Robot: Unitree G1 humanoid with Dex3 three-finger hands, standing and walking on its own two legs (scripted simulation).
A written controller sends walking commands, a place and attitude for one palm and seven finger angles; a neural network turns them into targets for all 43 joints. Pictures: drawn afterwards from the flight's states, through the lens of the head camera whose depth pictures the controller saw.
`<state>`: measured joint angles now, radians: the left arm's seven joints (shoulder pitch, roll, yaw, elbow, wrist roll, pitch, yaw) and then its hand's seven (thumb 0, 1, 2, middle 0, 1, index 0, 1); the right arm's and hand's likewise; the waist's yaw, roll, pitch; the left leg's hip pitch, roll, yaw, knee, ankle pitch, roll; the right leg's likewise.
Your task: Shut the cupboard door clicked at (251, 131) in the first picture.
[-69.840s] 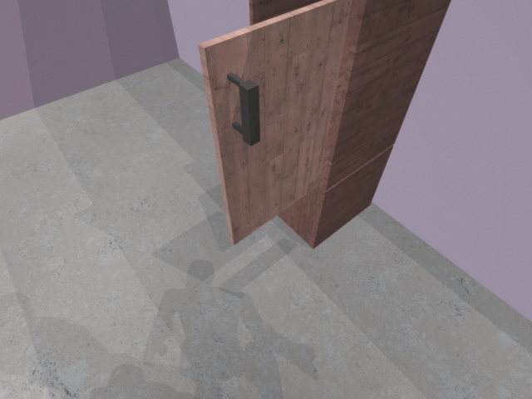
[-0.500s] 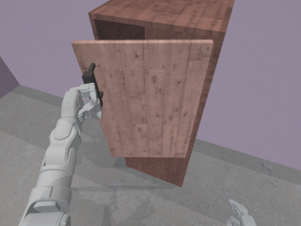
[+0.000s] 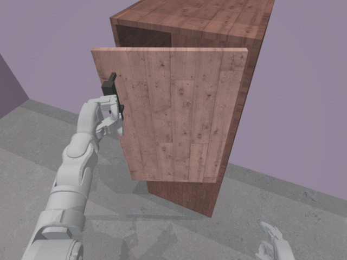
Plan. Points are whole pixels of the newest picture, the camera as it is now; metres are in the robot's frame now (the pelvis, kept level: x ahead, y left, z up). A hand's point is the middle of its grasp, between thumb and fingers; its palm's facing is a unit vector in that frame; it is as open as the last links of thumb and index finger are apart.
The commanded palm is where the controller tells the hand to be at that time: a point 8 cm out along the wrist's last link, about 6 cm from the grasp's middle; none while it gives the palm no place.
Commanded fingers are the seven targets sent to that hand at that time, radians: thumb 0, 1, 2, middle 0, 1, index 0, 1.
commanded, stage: push the door shut along its arc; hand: left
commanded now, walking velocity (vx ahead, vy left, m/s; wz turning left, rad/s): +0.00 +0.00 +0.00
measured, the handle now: (115, 98) +0.48 +0.18 +0.14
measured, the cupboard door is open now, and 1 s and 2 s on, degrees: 21 1 0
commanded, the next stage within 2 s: pull the fist back off the door in 1.28 s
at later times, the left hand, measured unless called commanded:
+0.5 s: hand (129, 102) +0.45 +0.14 +0.15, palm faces -0.13 -0.99 -0.03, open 3.1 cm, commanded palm +0.44 +0.18 +0.14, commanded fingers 0.00 0.90 0.90 -1.30 -1.50 -1.30 -1.50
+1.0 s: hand (142, 88) +0.51 +0.11 +0.15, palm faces -0.26 -0.97 +0.00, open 3.1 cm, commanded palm +0.51 +0.16 +0.14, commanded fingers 0.00 0.90 0.90 -1.30 -1.50 -1.30 -1.50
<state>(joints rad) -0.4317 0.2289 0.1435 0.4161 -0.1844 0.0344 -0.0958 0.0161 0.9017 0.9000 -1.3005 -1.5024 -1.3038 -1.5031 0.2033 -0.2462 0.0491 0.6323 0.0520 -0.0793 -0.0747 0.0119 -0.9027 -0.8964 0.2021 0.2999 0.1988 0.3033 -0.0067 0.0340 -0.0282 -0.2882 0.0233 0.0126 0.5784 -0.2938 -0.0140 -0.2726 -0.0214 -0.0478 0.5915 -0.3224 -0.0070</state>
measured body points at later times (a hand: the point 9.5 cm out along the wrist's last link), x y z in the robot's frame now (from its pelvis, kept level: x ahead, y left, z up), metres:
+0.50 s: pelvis -0.01 +0.01 -0.01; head +0.03 +0.00 +0.44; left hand +0.45 +0.19 +0.15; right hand +0.06 -0.26 -0.13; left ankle +0.01 +0.13 -0.73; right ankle -0.01 -0.11 -0.73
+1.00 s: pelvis +0.00 +0.01 -0.02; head +0.08 +0.00 +0.43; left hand +0.52 +0.17 +0.15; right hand -0.01 -0.27 -0.13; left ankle +0.01 +0.13 -0.73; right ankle -0.01 -0.11 -0.73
